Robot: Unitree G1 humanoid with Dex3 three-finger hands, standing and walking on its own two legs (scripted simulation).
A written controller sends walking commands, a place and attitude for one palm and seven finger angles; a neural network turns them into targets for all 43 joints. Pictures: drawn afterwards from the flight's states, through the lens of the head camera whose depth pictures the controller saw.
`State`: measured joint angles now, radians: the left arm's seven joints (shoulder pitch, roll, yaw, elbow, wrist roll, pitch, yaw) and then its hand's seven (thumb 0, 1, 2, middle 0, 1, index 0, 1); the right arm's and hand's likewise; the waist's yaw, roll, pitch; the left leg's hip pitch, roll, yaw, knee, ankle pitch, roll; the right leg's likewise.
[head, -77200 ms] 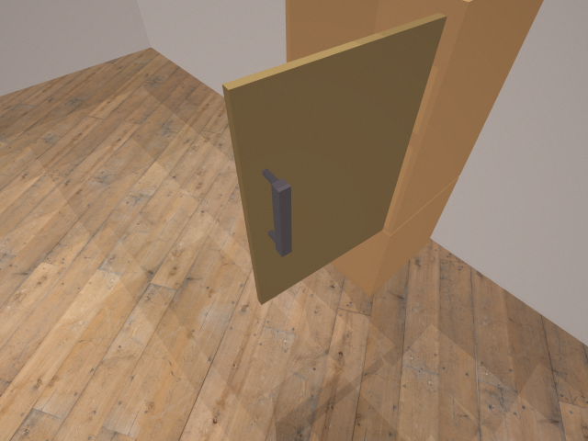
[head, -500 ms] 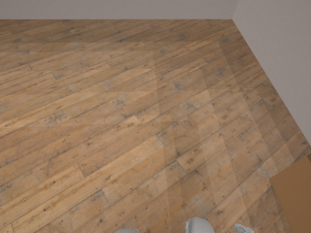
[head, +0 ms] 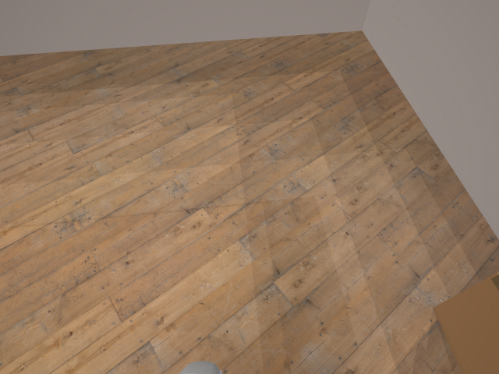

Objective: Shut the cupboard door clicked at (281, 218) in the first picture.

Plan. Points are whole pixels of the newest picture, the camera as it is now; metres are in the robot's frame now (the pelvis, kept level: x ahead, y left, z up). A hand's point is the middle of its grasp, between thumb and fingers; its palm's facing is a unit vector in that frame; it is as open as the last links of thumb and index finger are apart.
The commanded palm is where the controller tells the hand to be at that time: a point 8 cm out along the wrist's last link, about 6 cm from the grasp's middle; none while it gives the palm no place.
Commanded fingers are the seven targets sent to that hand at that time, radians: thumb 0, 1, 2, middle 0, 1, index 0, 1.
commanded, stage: turn to face it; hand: left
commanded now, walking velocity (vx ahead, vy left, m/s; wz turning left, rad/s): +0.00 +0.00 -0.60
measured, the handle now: out of the picture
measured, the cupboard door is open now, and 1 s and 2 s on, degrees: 5 5 5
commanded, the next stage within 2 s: none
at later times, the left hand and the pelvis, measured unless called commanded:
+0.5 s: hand (121, 364) +0.15 +0.26 -0.17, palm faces -0.22 -0.96 -0.19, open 7.3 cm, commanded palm none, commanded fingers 0.00 0.90 0.90 -0.20 -0.30 -0.20 -0.30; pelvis +0.02 +0.07 +0.00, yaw -18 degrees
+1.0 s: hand (183, 330) +0.21 +0.15 -0.17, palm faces -0.56 -0.80 -0.23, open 7.3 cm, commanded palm none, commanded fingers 0.00 0.90 0.90 -0.20 -0.30 -0.20 -0.30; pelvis +0.03 +0.04 -0.01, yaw -35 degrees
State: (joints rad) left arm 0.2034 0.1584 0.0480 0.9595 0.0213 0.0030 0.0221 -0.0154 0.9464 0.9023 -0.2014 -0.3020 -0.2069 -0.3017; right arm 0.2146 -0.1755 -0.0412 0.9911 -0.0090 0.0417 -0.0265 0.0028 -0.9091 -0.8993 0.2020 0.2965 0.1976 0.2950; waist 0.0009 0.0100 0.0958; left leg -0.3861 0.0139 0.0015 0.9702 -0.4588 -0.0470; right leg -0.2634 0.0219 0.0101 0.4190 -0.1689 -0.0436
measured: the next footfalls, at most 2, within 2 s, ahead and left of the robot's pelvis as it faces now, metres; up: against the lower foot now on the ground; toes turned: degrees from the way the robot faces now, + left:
left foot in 0.24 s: +0.06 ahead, +0.15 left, +0.00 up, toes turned -7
right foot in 0.72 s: -0.01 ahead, -0.08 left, +0.00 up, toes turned -32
